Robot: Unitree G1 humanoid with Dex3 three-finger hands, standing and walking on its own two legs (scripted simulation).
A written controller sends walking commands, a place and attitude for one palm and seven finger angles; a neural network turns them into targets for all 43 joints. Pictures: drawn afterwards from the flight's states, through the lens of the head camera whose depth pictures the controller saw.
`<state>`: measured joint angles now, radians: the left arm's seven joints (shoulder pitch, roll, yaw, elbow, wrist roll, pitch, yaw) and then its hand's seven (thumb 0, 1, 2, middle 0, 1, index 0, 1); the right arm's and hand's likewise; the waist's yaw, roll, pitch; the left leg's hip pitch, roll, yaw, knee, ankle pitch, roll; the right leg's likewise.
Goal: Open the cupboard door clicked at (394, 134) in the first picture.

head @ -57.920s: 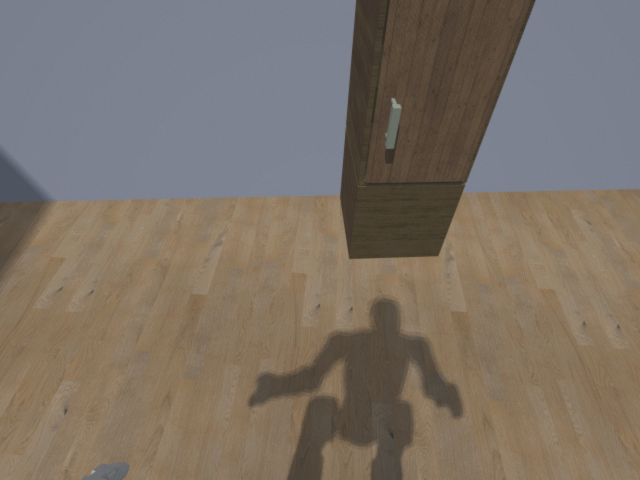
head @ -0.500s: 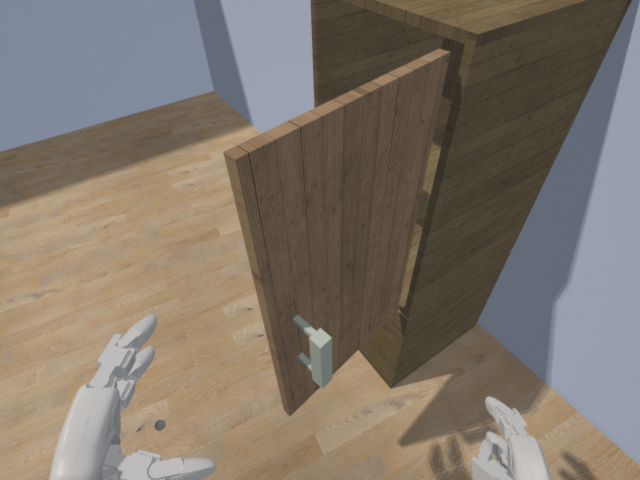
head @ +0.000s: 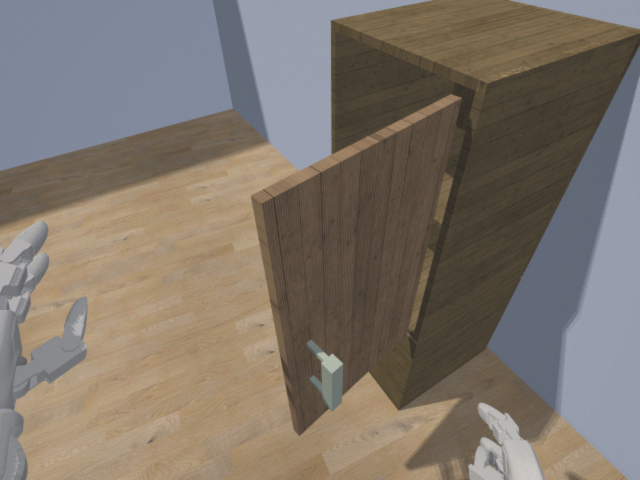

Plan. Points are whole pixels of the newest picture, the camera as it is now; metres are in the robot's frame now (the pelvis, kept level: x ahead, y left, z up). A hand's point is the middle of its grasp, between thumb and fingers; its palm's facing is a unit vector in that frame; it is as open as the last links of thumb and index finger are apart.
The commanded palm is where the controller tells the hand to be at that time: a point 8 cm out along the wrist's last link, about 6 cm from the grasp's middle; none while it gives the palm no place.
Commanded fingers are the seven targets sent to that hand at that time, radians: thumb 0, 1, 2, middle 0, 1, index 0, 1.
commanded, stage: draw the hand back to the body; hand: left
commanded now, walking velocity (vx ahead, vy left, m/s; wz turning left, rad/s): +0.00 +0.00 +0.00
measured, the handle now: (323, 374) +0.31 +0.04 -0.10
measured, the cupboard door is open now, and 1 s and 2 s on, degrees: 100 100 100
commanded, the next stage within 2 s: step back with the hand held close in 0.36 s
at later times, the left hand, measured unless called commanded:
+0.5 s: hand (84, 346) +0.18 +0.24 +0.17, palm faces +0.46 -0.80 -0.39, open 7.4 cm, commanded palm +0.13 +0.28 +0.18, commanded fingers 0.00 0.90 0.90 -0.20 -0.30 -0.20 -0.30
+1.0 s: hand (46, 378) +0.15 +0.26 +0.17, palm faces +0.36 -0.78 -0.51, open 7.4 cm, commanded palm +0.09 +0.30 +0.18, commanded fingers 0.00 0.90 0.90 -0.20 -0.30 -0.20 -0.30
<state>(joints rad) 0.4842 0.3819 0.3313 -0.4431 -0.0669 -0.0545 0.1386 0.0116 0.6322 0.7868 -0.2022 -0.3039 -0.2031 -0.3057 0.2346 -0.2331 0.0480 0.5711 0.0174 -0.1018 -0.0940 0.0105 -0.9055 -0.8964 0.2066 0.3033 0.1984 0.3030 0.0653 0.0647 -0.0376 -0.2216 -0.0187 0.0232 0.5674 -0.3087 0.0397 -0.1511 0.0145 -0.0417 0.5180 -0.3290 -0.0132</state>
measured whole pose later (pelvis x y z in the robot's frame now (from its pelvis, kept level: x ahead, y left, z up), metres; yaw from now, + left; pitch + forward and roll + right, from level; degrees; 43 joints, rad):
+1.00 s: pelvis -0.06 +0.00 +0.00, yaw -2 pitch -1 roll -1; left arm 0.57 0.44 0.42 -0.48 -0.06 -0.16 0.14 0.02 0.89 0.90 -0.22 -0.30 -0.22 -0.31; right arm 0.17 -0.23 -0.01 0.56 0.01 0.01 -0.09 0.01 -0.91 -0.90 0.21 0.30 0.20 0.30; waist 0.00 0.03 0.03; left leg -0.31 0.00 0.05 0.49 -0.18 0.05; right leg -0.25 0.03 -0.02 0.45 -0.19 -0.01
